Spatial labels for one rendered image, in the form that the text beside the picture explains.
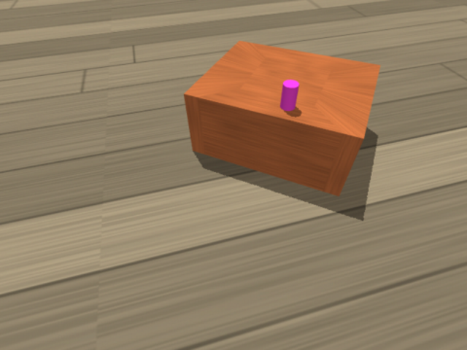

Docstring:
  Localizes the can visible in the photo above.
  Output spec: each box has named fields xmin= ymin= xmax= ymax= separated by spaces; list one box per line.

xmin=280 ymin=79 xmax=299 ymax=111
